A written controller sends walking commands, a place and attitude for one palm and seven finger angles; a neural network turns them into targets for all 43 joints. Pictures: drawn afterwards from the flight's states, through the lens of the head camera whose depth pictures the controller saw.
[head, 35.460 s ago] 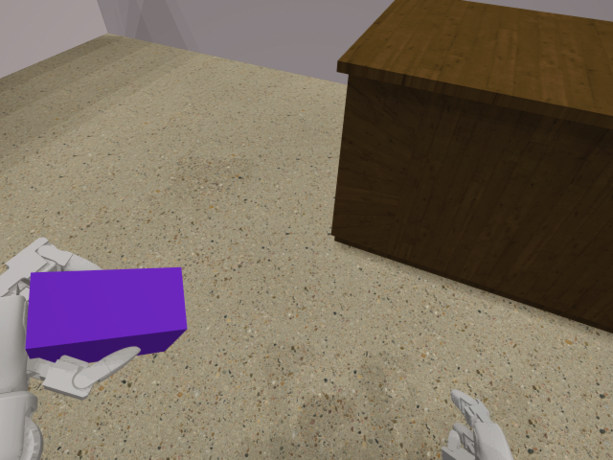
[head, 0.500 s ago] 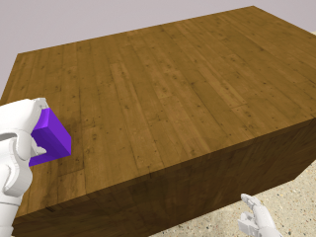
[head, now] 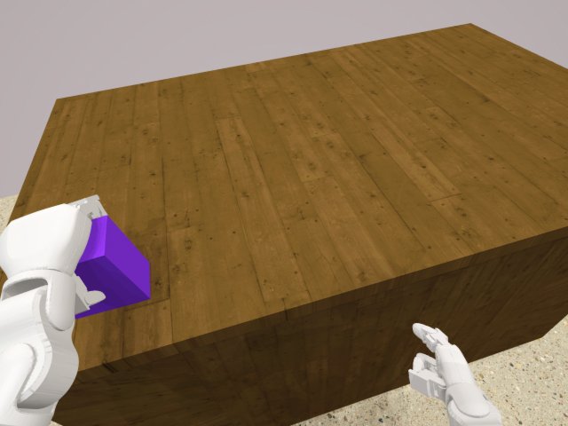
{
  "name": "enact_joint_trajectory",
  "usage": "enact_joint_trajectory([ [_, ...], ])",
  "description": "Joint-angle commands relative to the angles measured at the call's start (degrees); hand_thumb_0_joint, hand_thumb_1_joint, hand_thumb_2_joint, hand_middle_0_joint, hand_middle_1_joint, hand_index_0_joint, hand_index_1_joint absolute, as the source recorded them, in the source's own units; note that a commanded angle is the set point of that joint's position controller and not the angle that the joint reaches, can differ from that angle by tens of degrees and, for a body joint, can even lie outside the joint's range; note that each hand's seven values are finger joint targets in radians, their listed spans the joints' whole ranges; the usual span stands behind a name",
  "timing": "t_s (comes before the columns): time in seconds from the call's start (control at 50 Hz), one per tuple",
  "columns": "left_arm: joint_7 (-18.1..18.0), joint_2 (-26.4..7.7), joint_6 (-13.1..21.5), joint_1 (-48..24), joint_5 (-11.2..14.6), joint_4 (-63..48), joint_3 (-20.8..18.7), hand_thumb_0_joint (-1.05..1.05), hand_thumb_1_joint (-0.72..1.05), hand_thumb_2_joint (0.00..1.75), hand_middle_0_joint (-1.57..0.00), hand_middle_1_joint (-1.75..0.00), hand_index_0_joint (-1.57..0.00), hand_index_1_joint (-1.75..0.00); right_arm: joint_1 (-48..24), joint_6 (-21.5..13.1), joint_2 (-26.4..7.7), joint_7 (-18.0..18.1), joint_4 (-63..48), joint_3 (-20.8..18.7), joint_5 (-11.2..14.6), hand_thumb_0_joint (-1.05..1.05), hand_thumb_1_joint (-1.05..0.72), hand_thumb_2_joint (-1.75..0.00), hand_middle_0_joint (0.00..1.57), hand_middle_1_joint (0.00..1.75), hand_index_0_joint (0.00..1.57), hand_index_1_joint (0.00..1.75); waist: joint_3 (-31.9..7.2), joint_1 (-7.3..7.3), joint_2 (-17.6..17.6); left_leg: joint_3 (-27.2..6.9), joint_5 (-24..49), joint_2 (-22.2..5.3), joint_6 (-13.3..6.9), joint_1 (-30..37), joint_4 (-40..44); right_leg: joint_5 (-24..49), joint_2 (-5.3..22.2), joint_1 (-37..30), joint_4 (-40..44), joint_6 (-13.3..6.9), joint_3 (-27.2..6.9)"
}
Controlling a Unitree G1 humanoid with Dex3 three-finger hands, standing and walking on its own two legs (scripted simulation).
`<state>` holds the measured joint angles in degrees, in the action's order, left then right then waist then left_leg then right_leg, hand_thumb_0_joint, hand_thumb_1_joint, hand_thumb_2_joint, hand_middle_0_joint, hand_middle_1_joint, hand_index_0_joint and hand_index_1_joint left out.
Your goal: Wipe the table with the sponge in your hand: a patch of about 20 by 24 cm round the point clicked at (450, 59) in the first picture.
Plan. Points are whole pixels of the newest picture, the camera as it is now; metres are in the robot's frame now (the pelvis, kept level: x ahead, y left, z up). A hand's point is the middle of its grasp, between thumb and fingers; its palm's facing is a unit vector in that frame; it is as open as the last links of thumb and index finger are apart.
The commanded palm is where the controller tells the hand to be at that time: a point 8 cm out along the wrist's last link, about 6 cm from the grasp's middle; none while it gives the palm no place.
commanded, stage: wipe back along the first lane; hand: left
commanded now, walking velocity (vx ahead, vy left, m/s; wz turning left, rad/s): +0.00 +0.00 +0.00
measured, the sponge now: (97, 278) +0.25 +0.31 +0.10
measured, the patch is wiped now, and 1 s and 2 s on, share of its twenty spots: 1.00 1.00 1.00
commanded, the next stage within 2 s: lift the sponge slowly off the table in 0.04 s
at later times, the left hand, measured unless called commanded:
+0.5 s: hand (75, 274) +0.22 +0.29 +0.15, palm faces +0.16 -0.11 -0.98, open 10.1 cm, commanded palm +0.17 +0.29 +0.20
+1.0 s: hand (65, 278) +0.21 +0.29 +0.16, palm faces +0.11 -0.07 -0.99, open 10.1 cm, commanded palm +0.17 +0.29 +0.24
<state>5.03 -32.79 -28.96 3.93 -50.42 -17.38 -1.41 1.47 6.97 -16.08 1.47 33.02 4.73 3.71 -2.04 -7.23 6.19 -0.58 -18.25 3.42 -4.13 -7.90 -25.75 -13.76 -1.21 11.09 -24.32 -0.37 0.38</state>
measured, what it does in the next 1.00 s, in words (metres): stands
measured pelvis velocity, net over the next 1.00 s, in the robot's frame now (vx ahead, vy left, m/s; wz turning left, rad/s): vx -0.02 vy -0.03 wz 0.01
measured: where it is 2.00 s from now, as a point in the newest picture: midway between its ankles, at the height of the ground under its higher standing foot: outside the picture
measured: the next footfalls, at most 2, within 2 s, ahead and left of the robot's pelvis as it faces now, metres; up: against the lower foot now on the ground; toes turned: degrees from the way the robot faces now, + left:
none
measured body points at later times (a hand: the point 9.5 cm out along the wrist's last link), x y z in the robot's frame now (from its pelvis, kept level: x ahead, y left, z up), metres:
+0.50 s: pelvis +0.00 -0.01 +0.00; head -0.01 -0.04 +0.45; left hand +0.21 +0.29 +0.20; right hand +0.25 -0.19 -0.07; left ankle -0.05 +0.07 -0.74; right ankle -0.01 -0.12 -0.74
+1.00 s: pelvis -0.02 -0.03 +0.00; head -0.03 -0.06 +0.45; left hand +0.20 +0.29 +0.22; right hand +0.25 -0.21 -0.07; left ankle -0.05 +0.07 -0.74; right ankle -0.01 -0.12 -0.74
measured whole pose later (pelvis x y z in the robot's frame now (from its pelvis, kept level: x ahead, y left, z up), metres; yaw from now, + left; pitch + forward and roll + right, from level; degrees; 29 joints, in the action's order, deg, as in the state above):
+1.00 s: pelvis -0.02 -0.03 +0.00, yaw +1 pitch -3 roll -1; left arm 10.3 -38.1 -28.5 3.8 -46.2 -20.3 -2.4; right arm 0.9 5.9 -15.9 3.6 34.0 5.5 3.1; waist 0.2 -8.7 5.6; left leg -1.6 -17.3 2.2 -2.2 -5.6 -26.0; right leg -13.2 -2.3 8.8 -24.8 -2.3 1.5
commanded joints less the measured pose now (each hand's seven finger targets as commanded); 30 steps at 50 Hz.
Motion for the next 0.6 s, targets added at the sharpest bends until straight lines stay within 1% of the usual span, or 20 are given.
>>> enact_joint_trajectory([
  [0.0,1.7,-5.1,-0.4,3.9,3.2,-8.6,-1.8,0.0,0.1,1.3,-1.2,-1.6,-1.2,-1.6,-10.9,-3.1,-5.7,-0.5,-9.8,-2.4,0.2,0.0,-0.9,-0.9,0.2,0.3,0.2,0.3,-7.6,-0.52,-5.6,-2.9,27.5,-4.3,2.6,-2.1,3.0,17.1,-0.4,-8.6,-0.7,-3.2,0.6],
  [0.02,1.5,-4.8,-0.7,3.8,2.7,-10.6,-1.9,0.0,0.1,1.3,-1.2,-1.6,-1.2,-1.6,-13.1,-3.5,-5.4,-0.7,-10.5,-2.2,0.2,0.0,-0.9,-0.9,0.2,0.3,0.2,0.3,-8.2,-0.47,-5.5,-3.3,26.2,-4.5,2.4,-2.2,3.0,16.6,-0.9,-8.5,-0.6,-3.6,-0.9],
  [0.04,1.3,-4.2,-0.9,3.3,2.7,-12.6,-1.5,0.0,0.1,1.3,-1.2,-1.6,-1.2,-1.6,-11.1,-3.5,-5.4,-0.8,-11.3,-2.2,0.0,0.0,-0.9,-0.9,0.2,0.3,0.2,0.3,-9.7,-1.09,-5.8,-2.9,27.8,-4.2,2.2,-2.2,2.3,17.0,0.0,-9.4,-1.4,-3.3,0.1],
  [0.06,1.0,-3.3,-1.0,6.2,3.2,-10.1,-1.3,0.0,0.1,1.3,-1.2,-1.6,-1.2,-1.6,-11.4,-3.4,-5.2,-0.8,-10.0,-2.2,0.0,0.0,-0.9,-0.9,0.2,0.3,0.2,0.3,-6.7,-0.59,-4.9,-3.0,27.3,-4.7,2.7,-2.4,2.9,16.3,-0.5,-7.6,-0.8,-3.3,0.5],
  [0.08,0.8,-2.9,-1.0,6.2,3.4,-11.5,-0.9,0.0,0.1,1.3,-1.2,-1.6,-1.2,-1.6,-11.2,-3.1,-5.3,-0.9,-10.0,-2.2,0.0,0.0,-0.9,-0.9,0.2,0.3,0.2,0.3,-6.4,-0.7,-5.0,-3.2,27.3,-4.7,2.8,-2.6,3.2,16.0,-0.6,-7.7,-0.8,-3.3,0.6],
  [0.14,-0.3,-5.6,-1.7,2.7,2.3,-15.1,-3.2,0.0,0.1,1.3,-1.2,-1.6,-1.2,-1.6,-11.2,-3.3,-5.4,-0.7,-11.1,-2.1,-0.3,0.0,-0.9,-0.9,0.2,0.3,0.2,0.3,-8.9,-1.13,-6.6,-2.7,25.8,-4.2,2.3,-2.8,2.5,16.0,-0.2,-9.1,-1.3,-3.5,-0.3],
  [0.16,-0.5,-5.1,-2.0,4.0,2.5,-11.6,-3.0,0.0,0.1,1.3,-1.2,-1.6,-1.2,-1.6,-11.5,-2.9,-5.3,-0.4,-9.6,-2.0,-0.4,0.0,-0.9,-0.9,0.2,0.3,0.2,0.3,-5.7,-0.53,-5.5,-2.7,25.5,-4.5,2.7,-3.0,3.0,15.5,-0.6,-7.4,-0.7,-3.6,-0.1],
  [0.24,-1.0,-7.5,-2.6,-1.6,1.6,-16.3,-4.0,0.0,0.1,1.3,-1.2,-1.6,-1.2,-1.6,-11.4,-3.1,-5.3,0.2,-11.0,-1.9,-0.4,0.0,-0.9,-0.9,0.2,0.3,0.2,0.3,-8.9,-1.06,-5.0,-2.5,24.8,-3.8,2.1,-2.2,2.5,14.9,-0.2,-9.2,-1.1,-3.8,-0.8],
  [0.28,-0.7,-6.5,-2.9,0.4,2.1,-13.4,-3.2,0.0,0.1,1.3,-1.2,-1.6,-1.2,-1.6,-11.4,-2.7,-5.4,0.4,-9.6,-2.0,-0.4,0.0,-0.9,-0.9,0.2,0.3,0.2,0.3,-6.6,-0.8,-4.2,-2.7,25.0,-4.1,2.5,-2.1,3.2,14.9,-0.5,-8.2,-0.5,-3.8,-0.3],
  [0.32,-0.7,-9.4,-3.1,-1.2,1.5,-15.9,-5.4,0.0,0.1,1.3,-1.2,-1.6,-1.2,-1.6,-13.6,-3.2,-5.2,0.6,-10.5,-1.8,-0.4,0.0,-0.9,-0.9,0.2,0.3,0.2,0.3,-8.5,-1.04,-4.1,-3.1,23.9,-4.0,2.1,-1.9,3.1,15.0,-1.0,-9.5,-0.6,-4.1,-2.3],
  [0.34,-0.7,-10.1,-3.0,-3.7,1.3,-16.4,-5.5,0.0,0.1,1.3,-1.2,-1.6,-1.2,-1.6,-11.7,-3.3,-5.2,0.7,-10.9,-1.6,-0.6,0.0,-0.9,-0.9,0.2,0.3,0.2,0.3,-10.7,-1.34,-4.4,-2.6,25.9,-3.5,2.0,-1.6,2.3,16.3,0.0,-10.8,-1.4,-3.9,-1.1],
  [0.36,-0.5,-9.4,-3.3,-0.8,1.7,-12.2,-5.5,0.0,0.1,1.3,-1.2,-1.6,-1.2,-1.6,-12.0,-3.1,-5.1,0.8,-9.3,-1.7,-0.6,0.0,-0.9,-0.9,0.2,0.3,0.2,0.3,-7.5,-1.04,-3.8,-2.4,25.7,-3.6,2.2,-1.9,2.3,16.5,-0.3,-9.0,-0.7,-3.9,-1.1],
  [0.38,-0.1,-9.4,-3.1,-0.4,2.1,-13.3,-5.3,0.0,0.1,1.3,-1.2,-1.6,-1.2,-1.6,-11.9,-2.8,-5.3,0.7,-9.4,-1.7,-0.6,0.0,-0.9,-0.9,0.2,0.3,0.2,0.3,-7.7,-1.11,-3.6,-2.4,25.8,-3.6,2.3,-1.8,2.6,16.7,-0.3,-9.5,-0.6,-3.7,-0.7],
  [0.42,0.1,-12.3,-2.9,-1.0,1.7,-16.7,-7.7,0.0,0.1,1.3,-1.2,-1.6,-1.2,-1.6,-14.1,-3.2,-5.2,0.7,-10.5,-1.6,-0.4,0.0,-0.9,-0.9,0.2,0.3,0.2,0.3,-9.8,-1.46,-3.1,-3.1,25.5,-3.7,2.1,-1.6,2.7,16.9,-0.8,-10.9,-1.0,-4.1,-2.7],
  [0.44,0.1,-12.3,-2.8,-2.7,1.7,-17.0,-7.6,0.0,0.1,1.3,-1.2,-1.6,-1.2,-1.6,-12.4,-3.3,-5.0,0.8,-10.7,-1.5,-0.6,0.0,-0.9,-0.9,0.2,0.3,0.2,0.3,-11.2,-1.74,-3.8,-2.3,26.8,-3.0,1.8,-1.6,1.6,18.2,0.2,-11.8,-1.5,-3.7,-1.4],
  [0.48,0.6,-12.6,-2.7,-0.8,2.2,-13.8,-7.9,0.0,0.1,1.3,-1.2,-1.6,-1.2,-1.6,-12.3,-2.6,-5.3,0.8,-9.3,-1.6,-0.6,0.0,-0.9,-0.9,0.2,0.3,0.2,0.3,-7.7,-1.3,-3.1,-2.3,26.4,-3.3,2.2,-1.8,2.2,17.7,-0.2,-9.9,-0.6,-3.6,-1.1],
  [0.52,0.8,-15.4,-2.5,-2.5,2.0,-17.0,-10.0,0.0,0.1,1.3,-1.2,-1.6,-1.2,-1.6,-14.2,-3.1,-5.3,0.8,-10.3,-1.5,-0.4,0.0,-0.9,-0.9,0.2,0.3,0.2,0.3,-9.4,-1.33,-2.9,-2.9,25.5,-3.2,2.0,-1.7,2.0,17.9,-0.7,-10.8,-0.7,-4.0,-3.3],
  [0.54,0.8,-15.7,-2.4,-4.4,1.8,-17.3,-9.9,0.0,0.1,1.3,-1.2,-1.6,-1.2,-1.6,-12.6,-3.1,-5.3,1.0,-10.8,-1.4,-0.6,0.0,-0.9,-0.9,0.2,0.3,0.2,0.3,-11.4,-1.83,-2.6,-2.2,26.6,-2.8,1.8,-1.4,1.3,18.1,0.4,-11.8,-1.4,-3.7,-1.8],
  [0.56,1.0,-14.3,-2.5,-3.1,2.0,-13.4,-9.0,0.0,0.1,1.3,-1.2,-1.6,-1.2,-1.6,-12.6,-2.8,-5.1,1.2,-9.5,-1.5,-0.6,0.0,-0.9,-0.9,0.2,0.3,0.2,0.3,-8.0,-1.22,-2.5,-2.2,26.1,-3.0,2.1,-1.7,1.8,17.0,-0.1,-9.5,-0.5,-3.7,-1.5],
  [0.58,1.3,-14.1,-2.3,-2.7,2.2,-14.4,-8.7,0.0,0.1,1.3,-1.2,-1.6,-1.2,-1.6,-12.3,-2.7,-5.3,1.1,-9.5,-1.6,-0.6,0.0,-0.9,-0.9,0.2,0.3,0.2,0.3,-8.3,-1.4,-1.4,-2.2,26.2,-3.0,2.1,-1.5,2.0,17.0,-0.1,-9.8,-0.4,-3.6,-1.2],
])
